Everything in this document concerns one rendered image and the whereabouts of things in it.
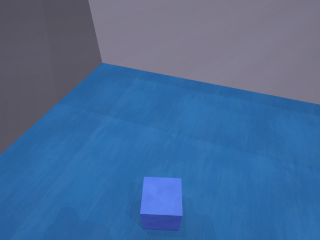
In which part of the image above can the carton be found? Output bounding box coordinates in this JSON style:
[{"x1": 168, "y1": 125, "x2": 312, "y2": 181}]
[{"x1": 140, "y1": 176, "x2": 183, "y2": 231}]

